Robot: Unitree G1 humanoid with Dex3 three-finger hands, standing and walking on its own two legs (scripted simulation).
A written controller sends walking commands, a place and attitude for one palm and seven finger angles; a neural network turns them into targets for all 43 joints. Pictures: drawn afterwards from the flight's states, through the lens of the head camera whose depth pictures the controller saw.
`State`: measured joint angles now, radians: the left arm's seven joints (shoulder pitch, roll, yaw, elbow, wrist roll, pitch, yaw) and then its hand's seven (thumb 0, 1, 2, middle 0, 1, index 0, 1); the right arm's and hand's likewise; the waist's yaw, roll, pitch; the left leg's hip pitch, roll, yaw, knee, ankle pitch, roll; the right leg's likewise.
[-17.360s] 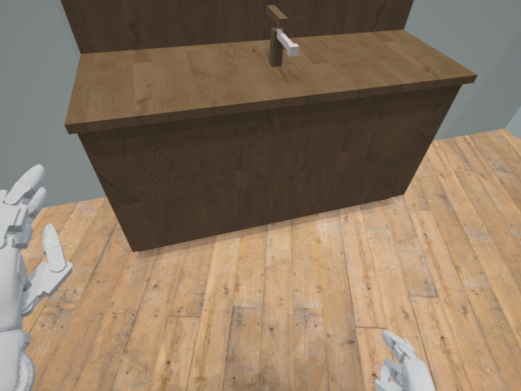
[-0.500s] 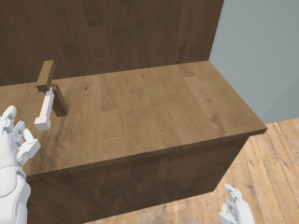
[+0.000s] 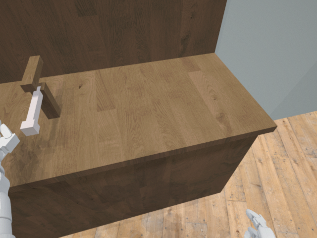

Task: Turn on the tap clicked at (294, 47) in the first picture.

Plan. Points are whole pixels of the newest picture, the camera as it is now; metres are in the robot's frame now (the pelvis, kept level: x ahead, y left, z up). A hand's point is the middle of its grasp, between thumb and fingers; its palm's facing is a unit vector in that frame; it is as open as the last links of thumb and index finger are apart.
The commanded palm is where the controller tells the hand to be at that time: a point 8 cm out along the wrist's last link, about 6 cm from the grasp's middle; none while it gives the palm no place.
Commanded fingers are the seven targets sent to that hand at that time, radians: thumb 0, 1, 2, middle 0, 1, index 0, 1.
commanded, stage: reach beside the lever's end, fingers flat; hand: left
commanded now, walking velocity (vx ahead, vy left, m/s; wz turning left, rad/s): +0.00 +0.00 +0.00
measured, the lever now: (30, 127) +0.33 +0.34 +0.11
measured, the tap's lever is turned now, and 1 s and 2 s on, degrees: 0 6 24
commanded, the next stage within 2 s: push the lever round in 0.44 s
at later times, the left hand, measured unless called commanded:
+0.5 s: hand (21, 134) +0.31 +0.35 +0.11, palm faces +0.55 -0.83 -0.10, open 7.8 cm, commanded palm +0.26 +0.38 +0.11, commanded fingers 0.00 0.90 0.90 -0.15 -0.15 -0.15 -0.15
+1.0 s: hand (31, 135) +0.31 +0.33 +0.11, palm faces +0.54 -0.83 -0.10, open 7.7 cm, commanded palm +0.27 +0.36 +0.11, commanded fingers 0.00 0.90 0.90 -0.15 -0.15 -0.15 -0.15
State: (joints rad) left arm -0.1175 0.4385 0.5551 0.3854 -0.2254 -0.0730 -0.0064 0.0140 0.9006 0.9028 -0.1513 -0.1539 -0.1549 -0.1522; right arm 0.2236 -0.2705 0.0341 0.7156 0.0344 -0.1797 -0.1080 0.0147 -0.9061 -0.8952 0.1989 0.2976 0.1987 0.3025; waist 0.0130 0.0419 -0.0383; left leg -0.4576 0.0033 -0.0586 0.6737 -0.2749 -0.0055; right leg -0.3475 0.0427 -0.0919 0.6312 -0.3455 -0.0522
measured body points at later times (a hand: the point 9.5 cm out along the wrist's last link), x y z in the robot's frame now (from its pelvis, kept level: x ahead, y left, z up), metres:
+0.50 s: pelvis +0.00 +0.01 +0.00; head +0.02 +0.01 +0.45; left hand +0.27 +0.39 +0.12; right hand +0.16 -0.23 -0.10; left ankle +0.04 +0.12 -0.72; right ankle -0.01 -0.09 -0.72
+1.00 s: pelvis +0.02 +0.01 +0.00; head +0.03 +0.01 +0.45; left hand +0.28 +0.37 +0.11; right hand +0.18 -0.23 -0.09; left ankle +0.04 +0.12 -0.72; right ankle -0.01 -0.09 -0.72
